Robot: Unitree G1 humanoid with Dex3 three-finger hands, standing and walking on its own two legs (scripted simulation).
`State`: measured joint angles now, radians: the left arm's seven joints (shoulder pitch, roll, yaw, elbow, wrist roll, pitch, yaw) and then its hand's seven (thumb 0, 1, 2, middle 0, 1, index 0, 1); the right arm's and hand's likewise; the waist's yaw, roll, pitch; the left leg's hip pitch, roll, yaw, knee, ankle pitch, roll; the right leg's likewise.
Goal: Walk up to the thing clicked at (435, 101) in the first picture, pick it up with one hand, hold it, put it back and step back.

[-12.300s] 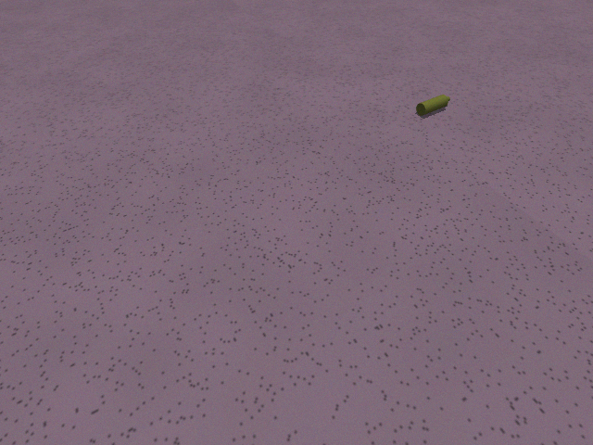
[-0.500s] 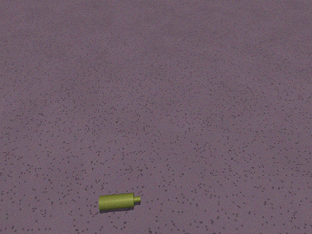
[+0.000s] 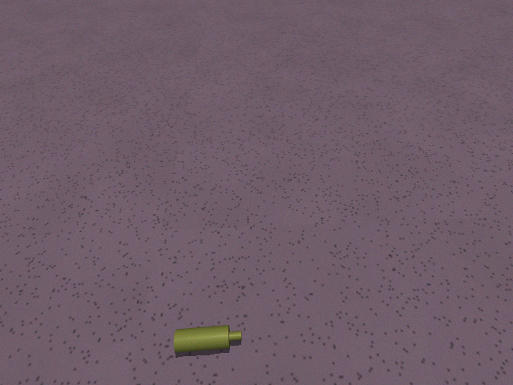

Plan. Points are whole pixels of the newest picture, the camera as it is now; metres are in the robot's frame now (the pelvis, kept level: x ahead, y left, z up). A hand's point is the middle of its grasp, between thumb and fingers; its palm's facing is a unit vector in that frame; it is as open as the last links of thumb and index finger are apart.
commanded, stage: walk up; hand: left
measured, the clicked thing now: (208, 337) +0.43 +0.22 -0.74
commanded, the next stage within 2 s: stand in 0.52 s
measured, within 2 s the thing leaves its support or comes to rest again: neither
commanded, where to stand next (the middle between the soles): +0.05 +0.00 m, yaw +1 degrees
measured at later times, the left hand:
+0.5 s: hand out of the picture +0.08 +0.27 -0.16, palm faces +0.00 -0.95 -0.32, open 7.4 cm
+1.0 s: hand out of the picture +0.07 +0.28 -0.15, palm faces -0.02 -0.94 -0.34, open 7.4 cm
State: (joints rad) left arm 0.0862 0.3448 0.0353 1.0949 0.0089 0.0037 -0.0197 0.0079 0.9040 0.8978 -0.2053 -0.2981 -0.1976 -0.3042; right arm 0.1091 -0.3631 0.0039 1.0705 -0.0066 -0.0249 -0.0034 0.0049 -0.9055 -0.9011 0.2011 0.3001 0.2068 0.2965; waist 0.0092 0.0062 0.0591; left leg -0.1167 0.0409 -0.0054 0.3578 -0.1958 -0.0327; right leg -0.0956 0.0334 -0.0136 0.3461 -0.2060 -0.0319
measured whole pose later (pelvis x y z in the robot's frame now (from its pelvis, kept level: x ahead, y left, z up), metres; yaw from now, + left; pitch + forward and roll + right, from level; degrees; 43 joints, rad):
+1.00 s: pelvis +0.00 +0.02 +0.00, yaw +0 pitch -2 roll +0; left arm 0.10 0.35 0.00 1.14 0.01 -0.02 -0.01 0.01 0.90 0.90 -0.21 -0.30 -0.20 -0.30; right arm 0.10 -0.35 0.00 1.14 -0.01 -0.02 0.01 0.00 -0.91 -0.90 0.20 0.30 0.21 0.30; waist 0.00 0.00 0.05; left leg -0.11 0.01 0.01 0.30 -0.17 0.00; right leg -0.08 0.00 0.00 0.29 -0.18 0.00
